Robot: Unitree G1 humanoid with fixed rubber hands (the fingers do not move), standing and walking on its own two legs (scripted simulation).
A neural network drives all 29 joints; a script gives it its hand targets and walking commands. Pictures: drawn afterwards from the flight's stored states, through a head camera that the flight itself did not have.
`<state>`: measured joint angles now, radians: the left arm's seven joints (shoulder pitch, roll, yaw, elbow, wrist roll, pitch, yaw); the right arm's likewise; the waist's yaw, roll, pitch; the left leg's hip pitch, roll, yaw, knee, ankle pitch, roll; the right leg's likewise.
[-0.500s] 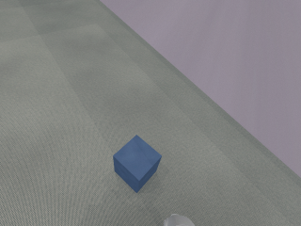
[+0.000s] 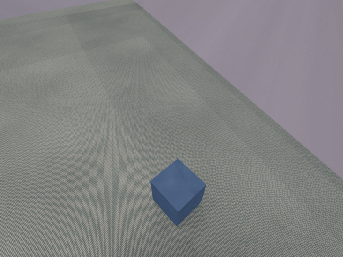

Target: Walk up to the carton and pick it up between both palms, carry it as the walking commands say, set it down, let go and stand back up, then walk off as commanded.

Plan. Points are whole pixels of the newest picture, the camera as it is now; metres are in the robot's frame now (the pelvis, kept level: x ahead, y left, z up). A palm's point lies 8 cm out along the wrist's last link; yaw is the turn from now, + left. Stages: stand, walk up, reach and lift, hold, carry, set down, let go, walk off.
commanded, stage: walk up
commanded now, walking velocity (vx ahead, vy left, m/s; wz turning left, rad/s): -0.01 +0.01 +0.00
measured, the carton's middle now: (177, 192) +0.53 +0.00 -0.65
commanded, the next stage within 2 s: none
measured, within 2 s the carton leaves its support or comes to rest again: neither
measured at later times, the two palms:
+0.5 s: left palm out of the picture +0.00 +0.26 -0.14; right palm out of the picture -0.01 -0.21 -0.14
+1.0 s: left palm out of the picture +0.01 +0.25 -0.07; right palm out of the picture -0.01 -0.28 -0.14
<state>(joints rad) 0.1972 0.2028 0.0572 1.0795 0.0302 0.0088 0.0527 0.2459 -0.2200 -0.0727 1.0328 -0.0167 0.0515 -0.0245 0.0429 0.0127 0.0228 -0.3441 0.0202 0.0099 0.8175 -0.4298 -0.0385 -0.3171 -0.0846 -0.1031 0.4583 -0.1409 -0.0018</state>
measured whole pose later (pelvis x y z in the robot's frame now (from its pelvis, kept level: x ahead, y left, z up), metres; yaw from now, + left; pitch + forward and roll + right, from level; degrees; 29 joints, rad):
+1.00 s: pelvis -0.01 -0.01 +0.02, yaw -20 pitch +2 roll +7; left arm 0.48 0.17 0.05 0.94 0.02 -0.01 0.04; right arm 0.19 -0.27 -0.09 0.88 -0.05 0.08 0.05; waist 0.07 0.04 0.03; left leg -0.54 0.03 -0.04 1.10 -0.19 -0.08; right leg -0.23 -0.04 0.09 0.36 -0.16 -0.05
